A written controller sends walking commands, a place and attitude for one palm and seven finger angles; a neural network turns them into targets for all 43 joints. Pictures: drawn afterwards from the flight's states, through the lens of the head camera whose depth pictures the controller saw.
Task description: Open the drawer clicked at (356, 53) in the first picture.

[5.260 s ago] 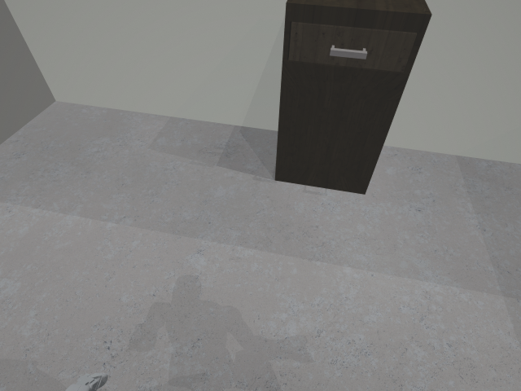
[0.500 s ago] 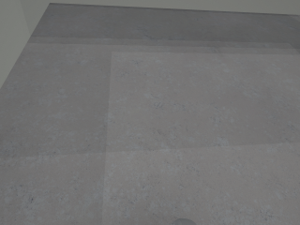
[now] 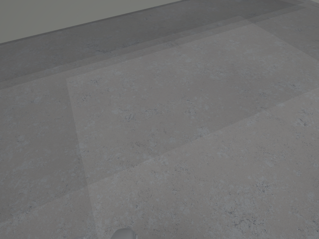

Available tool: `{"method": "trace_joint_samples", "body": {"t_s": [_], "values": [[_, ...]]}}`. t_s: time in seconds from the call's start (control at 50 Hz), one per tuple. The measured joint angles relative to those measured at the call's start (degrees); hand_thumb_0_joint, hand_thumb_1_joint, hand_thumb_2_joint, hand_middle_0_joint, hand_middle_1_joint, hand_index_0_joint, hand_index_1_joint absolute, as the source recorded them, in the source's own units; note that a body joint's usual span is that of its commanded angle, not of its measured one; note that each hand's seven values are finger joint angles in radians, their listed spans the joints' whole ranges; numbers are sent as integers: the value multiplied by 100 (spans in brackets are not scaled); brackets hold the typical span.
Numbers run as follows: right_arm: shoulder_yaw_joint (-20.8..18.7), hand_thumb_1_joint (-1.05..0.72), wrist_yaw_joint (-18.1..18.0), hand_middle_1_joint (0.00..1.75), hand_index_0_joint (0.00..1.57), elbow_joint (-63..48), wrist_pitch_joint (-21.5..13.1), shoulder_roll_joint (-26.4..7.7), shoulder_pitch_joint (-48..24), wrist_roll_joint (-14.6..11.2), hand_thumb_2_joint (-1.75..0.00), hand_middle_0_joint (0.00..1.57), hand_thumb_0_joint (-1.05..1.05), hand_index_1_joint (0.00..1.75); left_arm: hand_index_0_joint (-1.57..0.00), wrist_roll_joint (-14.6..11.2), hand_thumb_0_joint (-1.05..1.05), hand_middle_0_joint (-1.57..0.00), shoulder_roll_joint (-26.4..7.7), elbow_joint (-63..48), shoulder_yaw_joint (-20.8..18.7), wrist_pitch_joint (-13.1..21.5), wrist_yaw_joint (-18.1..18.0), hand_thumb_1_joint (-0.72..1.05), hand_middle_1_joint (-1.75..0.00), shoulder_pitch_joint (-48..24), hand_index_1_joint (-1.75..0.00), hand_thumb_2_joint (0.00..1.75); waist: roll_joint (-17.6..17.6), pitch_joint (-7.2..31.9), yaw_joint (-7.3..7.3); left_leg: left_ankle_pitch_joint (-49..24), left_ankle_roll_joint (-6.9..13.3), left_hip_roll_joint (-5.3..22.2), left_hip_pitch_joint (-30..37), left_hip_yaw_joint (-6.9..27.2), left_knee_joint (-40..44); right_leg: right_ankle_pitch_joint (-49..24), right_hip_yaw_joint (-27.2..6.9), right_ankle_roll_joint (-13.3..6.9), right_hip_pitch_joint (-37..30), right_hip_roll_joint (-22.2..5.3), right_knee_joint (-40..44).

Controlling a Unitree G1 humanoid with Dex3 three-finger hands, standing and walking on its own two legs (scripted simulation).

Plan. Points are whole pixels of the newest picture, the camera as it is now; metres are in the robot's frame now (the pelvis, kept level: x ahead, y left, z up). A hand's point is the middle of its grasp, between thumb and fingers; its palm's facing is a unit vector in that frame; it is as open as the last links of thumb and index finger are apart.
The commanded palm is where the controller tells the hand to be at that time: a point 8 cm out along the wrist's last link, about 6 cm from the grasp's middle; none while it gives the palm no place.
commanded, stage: walk to a spot facing it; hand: left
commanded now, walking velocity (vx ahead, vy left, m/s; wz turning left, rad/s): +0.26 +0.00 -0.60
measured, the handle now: out of the picture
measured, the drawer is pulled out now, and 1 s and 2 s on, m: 0.00 0.00 0.00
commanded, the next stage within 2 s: turn to face it in 0.80 s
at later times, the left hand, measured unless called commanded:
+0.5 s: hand (75, 236) +0.16 +0.28 -0.18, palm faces -0.20 -0.96 -0.20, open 7.4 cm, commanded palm none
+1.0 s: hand (150, 164) +0.38 +0.06 -0.15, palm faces -0.57 -0.77 -0.27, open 7.4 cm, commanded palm none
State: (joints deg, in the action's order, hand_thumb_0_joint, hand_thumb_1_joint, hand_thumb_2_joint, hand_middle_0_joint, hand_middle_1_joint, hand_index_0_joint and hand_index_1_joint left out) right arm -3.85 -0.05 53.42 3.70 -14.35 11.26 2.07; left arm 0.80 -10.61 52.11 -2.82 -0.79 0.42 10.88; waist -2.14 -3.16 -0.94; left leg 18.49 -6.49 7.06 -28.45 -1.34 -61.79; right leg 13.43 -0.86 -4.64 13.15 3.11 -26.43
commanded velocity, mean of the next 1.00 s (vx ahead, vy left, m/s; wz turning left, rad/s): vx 0.07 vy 0.00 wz -0.44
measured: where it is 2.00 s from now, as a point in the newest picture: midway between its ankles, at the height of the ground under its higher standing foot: outside the picture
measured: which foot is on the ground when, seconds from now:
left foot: up 0.00-0.30, down 0.32-0.86, up 0.88-1.00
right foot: down 0.00-0.32, up 0.34-0.82, down 0.84-1.00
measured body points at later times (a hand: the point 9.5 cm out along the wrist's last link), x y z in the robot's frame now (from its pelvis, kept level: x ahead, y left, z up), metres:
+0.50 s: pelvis +0.09 +0.07 +0.00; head +0.12 +0.10 +0.45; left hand +0.17 +0.33 -0.16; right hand +0.12 -0.19 -0.12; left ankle +0.10 +0.16 -0.74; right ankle +0.04 -0.07 -0.65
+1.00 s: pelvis +0.15 -0.01 -0.01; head +0.17 -0.06 +0.43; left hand +0.41 +0.10 -0.13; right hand +0.01 -0.21 -0.18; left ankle +0.19 +0.16 -0.64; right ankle +0.14 -0.07 -0.74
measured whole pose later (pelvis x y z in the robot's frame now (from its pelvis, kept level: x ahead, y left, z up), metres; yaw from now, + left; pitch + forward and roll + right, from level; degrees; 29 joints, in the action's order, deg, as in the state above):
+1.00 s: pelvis +0.15 -0.01 -0.01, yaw -34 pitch -1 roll +2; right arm -2.9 -1.0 56.6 3.1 -12.1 16.2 1.1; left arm 0.7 -11.1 51.6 -2.3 -0.2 -0.8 4.4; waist -1.5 -6.6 -3.7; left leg 25.1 -4.2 7.9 -26.1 -3.1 -71.4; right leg 16.2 4.8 -5.1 17.1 1.5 -34.1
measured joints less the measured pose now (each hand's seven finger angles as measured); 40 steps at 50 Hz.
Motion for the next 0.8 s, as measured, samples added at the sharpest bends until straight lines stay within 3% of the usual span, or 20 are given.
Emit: {"method": "trace_joint_samples", "body": {"t_s": [0.22,0.3,0.34,0.4,0.46,0.54,0.66,0.8], "values": [[22,-91,60,30,20,-171,-164,51,-358,-48,-90,20,1,30,-20,53,1,-20,-26,381,-49,101,39,91,-30,830,-30,89,197,165,416,280,154,-397,420,44,1478,-2,-625,132,-273,185,281],[94,-91,34,30,20,-318,-312,156,-468,-98,-90,20,1,30,-20,52,1,-20,-155,510,-111,31,21,91,-30,1056,-30,89,377,170,519,116,267,-583,904,-4,2609,250,-909,293,-272,193,8],[158,-91,-9,30,20,-401,-468,177,-458,-92,-90,20,0,30,-20,11,1,-20,-208,554,-147,-33,25,91,-30,1135,-30,89,393,200,484,-279,417,-559,1178,-85,3145,766,-974,353,-38,266,-668],[250,-91,-27,30,20,-424,-480,286,-362,-59,-90,20,0,30,-20,50,1,-20,-290,639,-227,-151,73,91,-30,1043,-30,89,452,150,479,-165,768,-474,1378,-404,2964,1408,-451,501,662,86,-2464],[318,-91,-75,30,21,-340,-467,403,-114,-53,-90,20,0,30,-20,105,1,-20,-397,596,-305,-186,142,91,-30,878,-30,89,451,134,400,-161,805,-368,1771,-633,3331,999,-33,633,1242,-185,-3529],[348,-91,-143,30,21,-126,-483,511,243,-73,-90,20,0,30,-20,103,1,-19,-495,408,-359,-203,122,91,-30,558,-30,89,425,30,301,-156,789,-277,2109,-897,3632,587,86,777,1761,-407,-4123],[268,-92,-178,30,21,212,-430,496,736,-68,-90,20,0,30,-19,99,1,-19,-468,224,-354,-303,100,92,-29,61,-30,89,396,-91,108,114,751,-205,2363,-1341,3618,316,246,873,1935,-584,-3873],[129,-91,-121,30,20,441,-335,377,1030,-24,-90,20,0,30,-19,90,1,-19,-257,35,-200,-295,126,92,-29,-547,-30,90,232,-307,-190,649,521,-4,2489,-1900,3152,680,698,692,1310,-559,-2042]]}}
